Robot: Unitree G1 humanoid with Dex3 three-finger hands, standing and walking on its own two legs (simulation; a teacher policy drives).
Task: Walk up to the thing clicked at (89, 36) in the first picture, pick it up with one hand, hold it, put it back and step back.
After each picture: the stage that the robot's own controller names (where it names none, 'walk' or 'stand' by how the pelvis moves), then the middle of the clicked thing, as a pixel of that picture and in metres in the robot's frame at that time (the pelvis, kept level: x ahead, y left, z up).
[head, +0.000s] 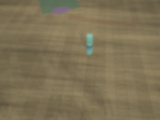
stand; (89, 44) +1.34 -0.09 -0.66
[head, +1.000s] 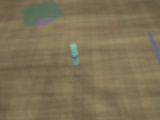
walk; (74, 54) +1.22 +0.17 -0.64
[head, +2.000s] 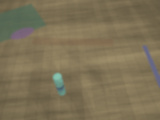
walk; (59, 84) +0.77 +0.26 -0.65
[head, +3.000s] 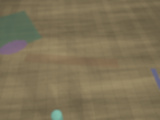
stand; out of the picture +0.45 +0.19 -0.62
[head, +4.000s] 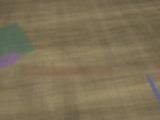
stand; out of the picture +0.39 +0.21 -0.66
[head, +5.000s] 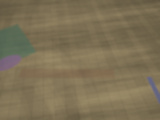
stand; out of the picture +0.37 +0.21 -0.66
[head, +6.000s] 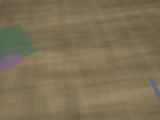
stand; out of the picture +0.36 +0.21 -0.66
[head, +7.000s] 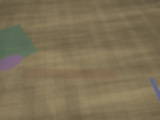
stand; out of the picture +0.36 +0.21 -0.66
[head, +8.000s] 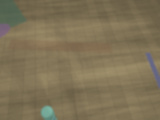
go down; (49, 116) +0.38 +0.20 -0.59
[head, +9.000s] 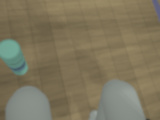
go down; (15, 60) +0.44 +0.25 -0.24
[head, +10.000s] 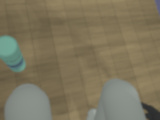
close in; (12, 57) +0.44 +0.25 -0.24
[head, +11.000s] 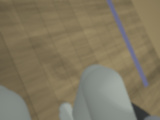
close; out of the picture +0.42 +0.29 -0.15
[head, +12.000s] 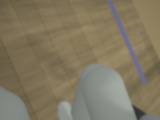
lift; out of the picture +0.41 +0.30 -0.16
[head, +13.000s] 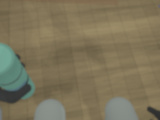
lift; (13, 78) +0.34 +0.21 +0.02
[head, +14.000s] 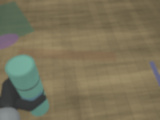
hold; (31, 90) +0.32 +0.18 +0.04
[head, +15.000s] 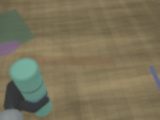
hold; (35, 92) +0.32 +0.17 +0.04
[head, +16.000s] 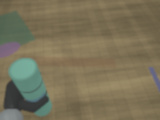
hold; (34, 91) +0.32 +0.17 +0.04
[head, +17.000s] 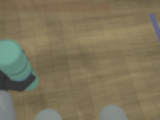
crouch; (19, 70) +0.39 +0.20 -0.03
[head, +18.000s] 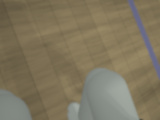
lower; out of the picture +0.43 +0.30 -0.14
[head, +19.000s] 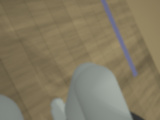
lower; out of the picture +0.43 +0.32 -0.16
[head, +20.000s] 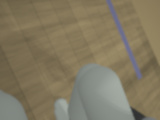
lower; out of the picture +0.42 +0.32 -0.16
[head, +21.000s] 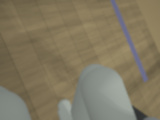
lower; out of the picture +0.41 +0.31 -0.16
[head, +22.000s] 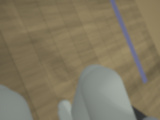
rest; out of the picture +0.40 +0.31 -0.16
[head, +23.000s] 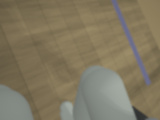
open; out of the picture +0.40 +0.30 -0.16
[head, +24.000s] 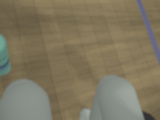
stand; out of the picture +0.42 +0.28 -0.19
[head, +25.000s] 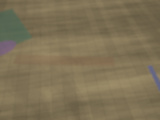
stand; out of the picture +0.37 +0.19 -0.57
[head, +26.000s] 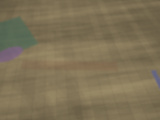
stand; out of the picture +0.38 +0.20 -0.60
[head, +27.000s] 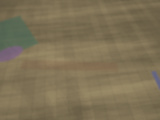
stand; out of the picture +0.38 +0.20 -0.60
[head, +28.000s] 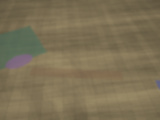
stand; out of the picture +0.40 +0.18 -0.65
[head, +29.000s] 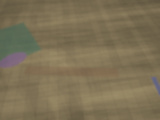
stand; out of the picture +0.37 +0.20 -0.66
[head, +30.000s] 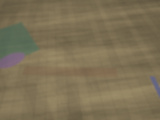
stand; out of the picture +0.36 +0.21 -0.66
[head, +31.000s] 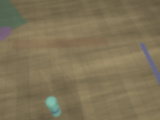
walk; (54, 107) +0.46 +0.22 -0.63
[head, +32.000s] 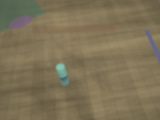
walk; (62, 75) +0.77 +0.22 -0.64
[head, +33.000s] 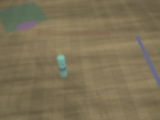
walk; (62, 66) +1.03 +0.21 -0.64
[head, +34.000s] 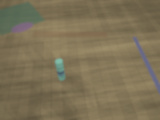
stand; (60, 70) +0.98 +0.21 -0.66
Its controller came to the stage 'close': yes
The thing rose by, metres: 0.68
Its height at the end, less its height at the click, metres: +0.00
